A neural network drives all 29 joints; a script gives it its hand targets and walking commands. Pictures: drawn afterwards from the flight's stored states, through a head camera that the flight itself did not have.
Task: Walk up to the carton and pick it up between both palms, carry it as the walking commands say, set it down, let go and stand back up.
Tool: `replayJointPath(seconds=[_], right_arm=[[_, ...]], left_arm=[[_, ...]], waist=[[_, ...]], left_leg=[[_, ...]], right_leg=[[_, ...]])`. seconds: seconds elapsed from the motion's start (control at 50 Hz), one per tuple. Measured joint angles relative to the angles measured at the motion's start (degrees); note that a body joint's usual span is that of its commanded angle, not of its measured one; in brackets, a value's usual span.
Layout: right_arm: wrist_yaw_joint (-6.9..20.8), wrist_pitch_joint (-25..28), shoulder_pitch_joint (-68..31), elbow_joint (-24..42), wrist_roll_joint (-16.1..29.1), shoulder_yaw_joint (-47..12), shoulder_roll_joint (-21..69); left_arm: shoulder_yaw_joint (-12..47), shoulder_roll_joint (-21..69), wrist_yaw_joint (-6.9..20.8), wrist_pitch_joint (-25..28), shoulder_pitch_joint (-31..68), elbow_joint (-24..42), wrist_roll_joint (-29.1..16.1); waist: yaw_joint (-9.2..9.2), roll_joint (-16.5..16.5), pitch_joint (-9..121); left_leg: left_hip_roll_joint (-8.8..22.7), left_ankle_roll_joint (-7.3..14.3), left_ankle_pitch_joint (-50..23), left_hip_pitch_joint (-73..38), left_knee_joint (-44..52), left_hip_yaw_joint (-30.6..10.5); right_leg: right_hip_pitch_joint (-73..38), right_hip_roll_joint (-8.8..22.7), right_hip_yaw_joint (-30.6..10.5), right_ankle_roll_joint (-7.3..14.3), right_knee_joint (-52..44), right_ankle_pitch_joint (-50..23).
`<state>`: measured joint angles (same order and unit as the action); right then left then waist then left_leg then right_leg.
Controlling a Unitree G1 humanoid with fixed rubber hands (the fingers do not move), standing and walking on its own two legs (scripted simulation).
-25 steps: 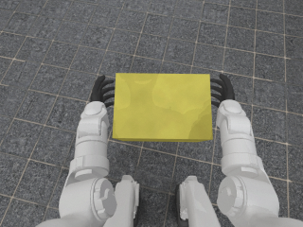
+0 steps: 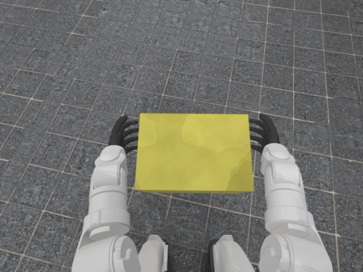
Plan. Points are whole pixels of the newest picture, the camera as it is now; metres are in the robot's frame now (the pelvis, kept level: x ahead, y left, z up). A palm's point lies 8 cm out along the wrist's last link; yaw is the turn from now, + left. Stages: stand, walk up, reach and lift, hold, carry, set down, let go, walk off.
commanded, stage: reach and lift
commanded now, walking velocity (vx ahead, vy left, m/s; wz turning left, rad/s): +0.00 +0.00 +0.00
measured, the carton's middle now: (192, 157) +0.40 +0.00 -0.12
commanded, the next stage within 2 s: none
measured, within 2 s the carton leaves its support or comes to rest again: neither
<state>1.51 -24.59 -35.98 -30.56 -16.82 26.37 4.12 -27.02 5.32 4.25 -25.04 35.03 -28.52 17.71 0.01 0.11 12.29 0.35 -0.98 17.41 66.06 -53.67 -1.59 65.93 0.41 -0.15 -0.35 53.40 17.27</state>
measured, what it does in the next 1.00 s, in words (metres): rises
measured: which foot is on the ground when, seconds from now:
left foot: down 0.00-1.00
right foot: down 0.00-1.00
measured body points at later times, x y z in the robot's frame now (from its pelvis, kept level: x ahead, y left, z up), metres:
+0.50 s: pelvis +0.03 +0.00 +0.06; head +0.13 +0.00 +0.49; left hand +0.38 +0.18 +0.03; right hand +0.39 -0.17 +0.03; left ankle +0.06 +0.13 -0.66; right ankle +0.06 -0.12 -0.66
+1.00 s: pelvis +0.04 +0.00 +0.08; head +0.03 +0.00 +0.53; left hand +0.36 +0.17 +0.10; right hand +0.36 -0.17 +0.10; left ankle +0.06 +0.13 -0.66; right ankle +0.06 -0.12 -0.66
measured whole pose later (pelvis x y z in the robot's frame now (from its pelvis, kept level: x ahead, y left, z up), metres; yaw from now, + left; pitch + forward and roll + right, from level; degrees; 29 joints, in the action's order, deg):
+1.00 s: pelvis +0.04 +0.00 +0.08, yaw -1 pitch +3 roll +0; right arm 4.1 -33.0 -17.9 -20.2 -18.4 21.0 7.6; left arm -20.8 8.6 4.0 -33.2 17.4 -19.2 18.9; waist 1.1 -0.1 5.1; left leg 0.6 -0.7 8.8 14.0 -19.9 -0.3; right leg 14.7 0.4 -1.1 -0.4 20.7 8.8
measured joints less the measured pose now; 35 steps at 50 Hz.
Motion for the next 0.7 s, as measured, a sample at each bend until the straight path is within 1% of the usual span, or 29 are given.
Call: replayJointPath(seconds=[0.12,0.18,0.46,0.7], right_arm=[[3.07,-0.32,2.57,1.83,-0.78,-0.26,0.35],[3.73,-0.43,3.74,2.74,-1.11,-0.45,0.69],[3.50,-1.08,9.82,6.80,-1.53,-2.12,2.27],[3.15,-2.91,14.71,8.47,-1.09,-3.41,2.74]], left_arm=[[0.24,0.79,0.63,-0.19,-2.97,2.13,0.48],[0.34,1.24,0.77,-0.28,-4.30,3.14,0.57],[2.03,3.20,0.51,-0.88,-10.32,7.03,0.66],[4.72,3.58,-0.24,-2.84,-14.63,8.14,0.66]], waist=[[-0.05,0.15,-1.75],[-0.04,0.25,-2.53],[0.48,0.19,-4.95],[0.77,-0.27,-5.72]], left_leg=[[-0.04,0.08,-1.52,-6.63,5.30,0.10],[-0.07,0.12,-2.20,-9.73,7.74,0.16],[0.04,0.36,-5.04,-23.20,18.17,0.67],[0.14,0.40,-7.22,-36.22,26.64,0.87]], right_leg=[[-6.57,0.10,-0.05,-0.03,-5.18,-1.45],[-9.64,0.15,-0.09,-0.06,-7.55,-2.10],[-22.93,0.13,-0.51,-0.23,-17.93,-5.07],[-35.89,0.12,-0.64,-0.23,-26.41,-7.32]])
